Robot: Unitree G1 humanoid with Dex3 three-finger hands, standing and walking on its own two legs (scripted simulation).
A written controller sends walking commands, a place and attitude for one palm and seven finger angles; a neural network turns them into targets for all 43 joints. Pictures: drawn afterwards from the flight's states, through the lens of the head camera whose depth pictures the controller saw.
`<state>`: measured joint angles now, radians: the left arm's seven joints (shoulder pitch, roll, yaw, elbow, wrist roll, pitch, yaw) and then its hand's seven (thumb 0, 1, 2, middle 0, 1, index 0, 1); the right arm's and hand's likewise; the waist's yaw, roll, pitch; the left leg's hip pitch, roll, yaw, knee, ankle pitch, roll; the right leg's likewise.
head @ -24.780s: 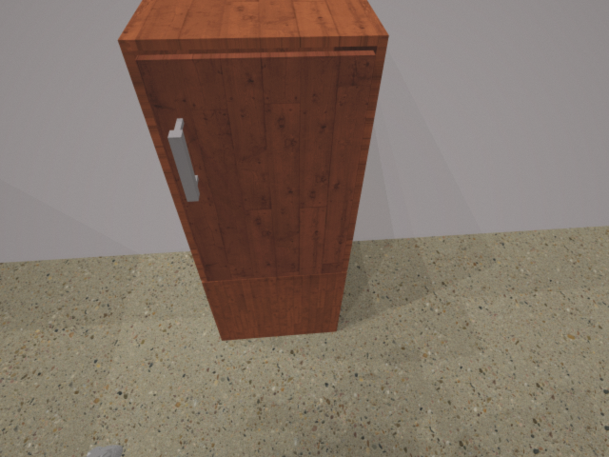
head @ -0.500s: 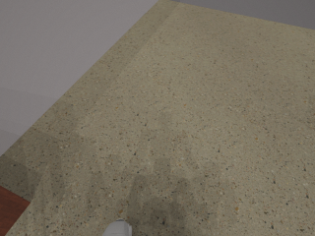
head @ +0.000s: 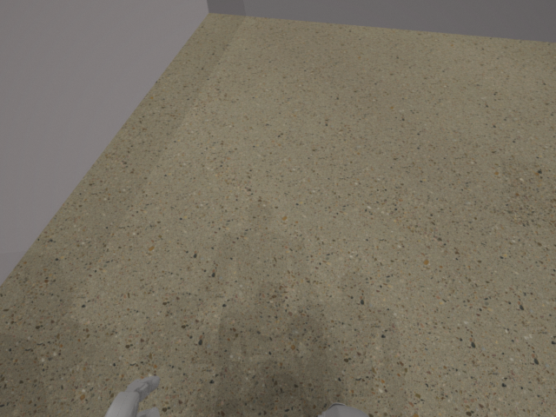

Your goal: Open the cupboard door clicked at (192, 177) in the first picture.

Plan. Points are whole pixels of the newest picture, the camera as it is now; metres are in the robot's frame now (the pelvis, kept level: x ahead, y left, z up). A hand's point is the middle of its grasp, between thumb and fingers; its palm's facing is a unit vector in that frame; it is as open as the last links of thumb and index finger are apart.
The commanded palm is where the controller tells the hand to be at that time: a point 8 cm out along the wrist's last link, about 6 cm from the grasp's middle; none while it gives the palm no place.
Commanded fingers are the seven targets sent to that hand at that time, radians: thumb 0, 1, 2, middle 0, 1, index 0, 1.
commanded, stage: walk to a spot facing it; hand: left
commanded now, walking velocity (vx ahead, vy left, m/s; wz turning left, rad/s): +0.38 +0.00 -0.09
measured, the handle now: out of the picture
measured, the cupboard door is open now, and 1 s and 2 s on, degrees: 46 46 46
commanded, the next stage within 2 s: turn to face it in 0.54 s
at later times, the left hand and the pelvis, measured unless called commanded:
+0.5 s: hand (179, 346) +0.25 +0.19 -0.16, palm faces +0.03 -0.99 -0.16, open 7.3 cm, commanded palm none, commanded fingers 0.00 0.90 0.90 -0.20 -0.30 -0.20 -0.30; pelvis +0.24 +0.01 +0.01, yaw -2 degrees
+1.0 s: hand (215, 248) +0.46 +0.16 -0.17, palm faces +0.16 -0.97 -0.18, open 7.2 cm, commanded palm none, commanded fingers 0.00 0.90 0.90 -0.20 -0.30 -0.20 -0.30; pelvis +0.43 -0.03 +0.00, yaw +7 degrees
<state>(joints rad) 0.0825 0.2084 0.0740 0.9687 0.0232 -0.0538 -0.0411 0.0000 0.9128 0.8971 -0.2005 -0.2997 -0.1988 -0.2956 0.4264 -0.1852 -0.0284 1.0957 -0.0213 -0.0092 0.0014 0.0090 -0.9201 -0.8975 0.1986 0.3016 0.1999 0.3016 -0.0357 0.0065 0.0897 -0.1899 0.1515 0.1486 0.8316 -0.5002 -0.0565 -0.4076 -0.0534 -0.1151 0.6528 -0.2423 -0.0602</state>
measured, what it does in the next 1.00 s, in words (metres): walks ahead: left foot, then right foot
